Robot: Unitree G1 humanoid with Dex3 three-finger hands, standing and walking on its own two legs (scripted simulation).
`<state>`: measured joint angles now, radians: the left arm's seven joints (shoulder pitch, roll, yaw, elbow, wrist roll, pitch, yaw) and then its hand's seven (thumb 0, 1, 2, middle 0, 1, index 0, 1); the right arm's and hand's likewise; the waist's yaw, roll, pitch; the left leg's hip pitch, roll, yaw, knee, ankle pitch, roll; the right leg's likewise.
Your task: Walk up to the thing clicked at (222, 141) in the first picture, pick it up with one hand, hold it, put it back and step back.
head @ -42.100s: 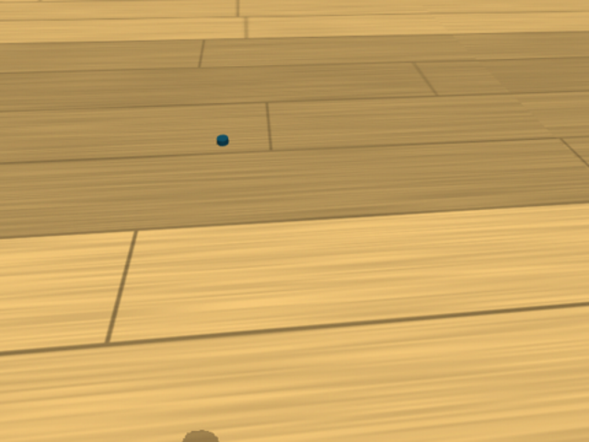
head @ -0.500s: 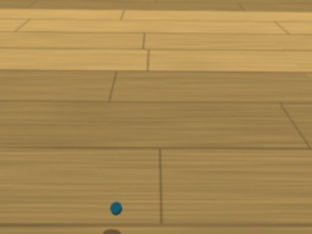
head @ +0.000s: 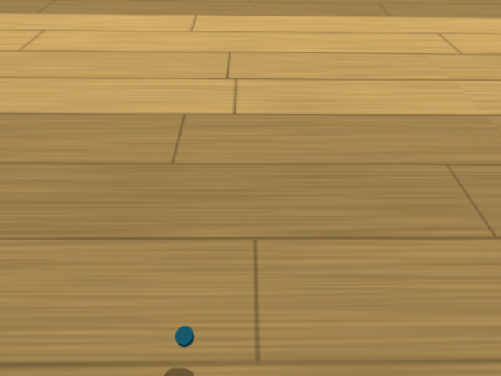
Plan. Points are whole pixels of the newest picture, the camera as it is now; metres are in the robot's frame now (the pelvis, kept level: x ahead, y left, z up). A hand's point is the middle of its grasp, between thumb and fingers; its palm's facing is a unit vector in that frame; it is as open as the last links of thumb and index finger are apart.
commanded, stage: stand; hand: left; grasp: from above
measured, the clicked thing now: (184, 336) +0.44 +0.25 -0.76
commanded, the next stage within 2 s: step back in 0.72 s
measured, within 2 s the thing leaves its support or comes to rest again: neither
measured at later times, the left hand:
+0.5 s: hand out of the picture +0.08 +0.25 -0.16, palm faces +0.01 -0.94 -0.33, open 7.4 cm
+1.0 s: hand out of the picture +0.07 +0.29 -0.17, palm faces -0.03 -0.93 -0.38, open 7.4 cm
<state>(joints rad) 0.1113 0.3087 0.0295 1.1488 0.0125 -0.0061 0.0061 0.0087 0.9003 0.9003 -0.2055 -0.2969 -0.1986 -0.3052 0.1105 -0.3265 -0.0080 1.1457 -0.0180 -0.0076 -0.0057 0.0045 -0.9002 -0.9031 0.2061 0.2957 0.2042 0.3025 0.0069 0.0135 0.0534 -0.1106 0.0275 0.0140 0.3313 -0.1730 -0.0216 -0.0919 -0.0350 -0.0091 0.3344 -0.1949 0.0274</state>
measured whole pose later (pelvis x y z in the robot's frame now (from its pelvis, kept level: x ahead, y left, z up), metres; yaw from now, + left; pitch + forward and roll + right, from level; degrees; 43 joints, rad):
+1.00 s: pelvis -0.04 +0.02 -0.02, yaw -1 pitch -1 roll -1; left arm 0.08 0.38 0.06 0.97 0.02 0.04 0.00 0.01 0.90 0.90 -0.21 -0.30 -0.20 -0.31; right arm 0.09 -0.40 -0.05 1.00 0.00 0.05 0.02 0.00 -0.90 -0.90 0.21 0.30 0.20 0.30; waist 0.00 0.00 0.16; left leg -0.31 -0.02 -0.01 0.69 -0.32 0.04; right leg -0.31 -0.05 0.02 0.59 -0.26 0.03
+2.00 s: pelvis -0.30 +0.02 -0.02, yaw -3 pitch -2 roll -1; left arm 0.14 0.39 0.09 0.81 0.01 0.06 0.01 0.01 0.90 0.90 -0.21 -0.30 -0.20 -0.30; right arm 0.14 -0.36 -0.03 0.84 -0.03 0.02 -0.01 0.01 -0.90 -0.90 0.21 0.30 0.21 0.30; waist 0.01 -0.03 0.18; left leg -0.32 0.01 -0.01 0.58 -0.23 0.03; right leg -0.43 0.10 0.15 1.16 -0.52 0.01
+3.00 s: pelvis -0.63 -0.02 -0.02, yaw -1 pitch -2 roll +1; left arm 0.21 0.35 0.07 0.91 0.05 0.00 0.00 0.01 0.90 0.90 -0.21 -0.30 -0.20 -0.31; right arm 0.19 -0.42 -0.05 0.91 -0.02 0.05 0.00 0.00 -0.90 -0.90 0.21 0.30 0.20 0.30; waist 0.04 0.04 0.11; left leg -0.41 -0.07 -0.11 0.98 -0.45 -0.02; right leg -0.29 -0.01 0.00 0.65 -0.33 -0.03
